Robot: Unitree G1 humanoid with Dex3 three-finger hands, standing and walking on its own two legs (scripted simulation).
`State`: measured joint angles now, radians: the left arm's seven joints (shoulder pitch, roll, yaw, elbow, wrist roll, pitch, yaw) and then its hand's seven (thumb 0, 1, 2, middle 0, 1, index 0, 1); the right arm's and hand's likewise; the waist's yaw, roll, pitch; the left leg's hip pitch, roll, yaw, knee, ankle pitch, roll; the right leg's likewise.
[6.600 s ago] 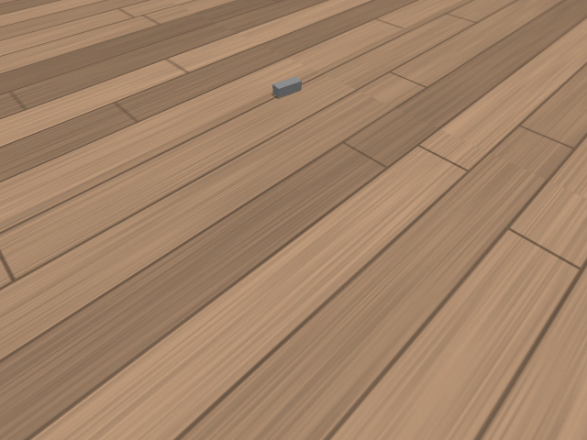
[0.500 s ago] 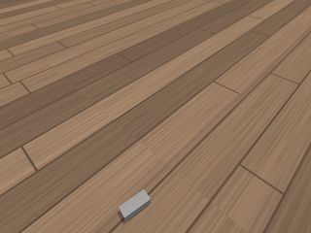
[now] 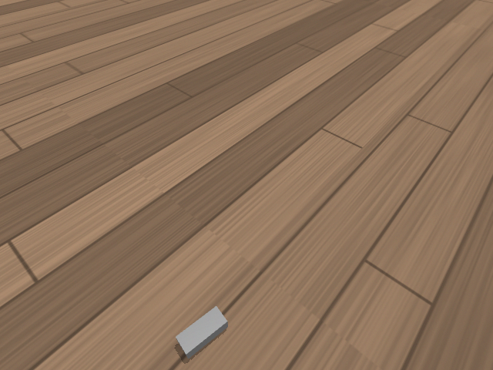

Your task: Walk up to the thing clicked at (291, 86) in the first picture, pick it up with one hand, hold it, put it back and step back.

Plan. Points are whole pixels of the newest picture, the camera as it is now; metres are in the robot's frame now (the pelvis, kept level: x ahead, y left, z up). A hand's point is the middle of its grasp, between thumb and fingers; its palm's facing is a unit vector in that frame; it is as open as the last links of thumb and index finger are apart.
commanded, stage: walk up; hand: left
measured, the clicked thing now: (202, 331) +0.43 +0.16 -0.75
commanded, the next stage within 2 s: none
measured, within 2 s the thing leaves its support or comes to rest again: neither
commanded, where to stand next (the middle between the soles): +0.07 +0.00 m, yaw +1 degrees
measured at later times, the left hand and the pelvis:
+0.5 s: hand out of the picture +0.08 +0.25 -0.16, palm faces +0.00 -0.94 -0.34, open 7.4 cm; pelvis +0.01 +0.00 +0.00, yaw +1 degrees
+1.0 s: hand out of the picture +0.06 +0.29 -0.17, palm faces +0.02 -0.93 -0.36, open 7.4 cm; pelvis +0.05 +0.02 -0.01, yaw +1 degrees
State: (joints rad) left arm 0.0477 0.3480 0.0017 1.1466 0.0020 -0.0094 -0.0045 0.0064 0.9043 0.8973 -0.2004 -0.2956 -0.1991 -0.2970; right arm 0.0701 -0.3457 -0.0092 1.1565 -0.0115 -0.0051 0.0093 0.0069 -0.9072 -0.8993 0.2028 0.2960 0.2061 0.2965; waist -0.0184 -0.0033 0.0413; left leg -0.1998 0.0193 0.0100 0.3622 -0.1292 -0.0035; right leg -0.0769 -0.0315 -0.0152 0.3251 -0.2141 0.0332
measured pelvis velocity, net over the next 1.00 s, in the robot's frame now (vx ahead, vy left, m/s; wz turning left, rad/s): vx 0.05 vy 0.02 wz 0.02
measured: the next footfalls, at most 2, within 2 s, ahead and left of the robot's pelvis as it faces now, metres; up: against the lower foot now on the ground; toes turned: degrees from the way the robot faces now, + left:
right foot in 1.40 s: +0.22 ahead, -0.10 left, +0.00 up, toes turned +1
left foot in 1.78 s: +0.04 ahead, +0.11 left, +0.00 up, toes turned +2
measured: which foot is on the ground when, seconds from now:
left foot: down 0.00-1.00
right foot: down 0.00-1.00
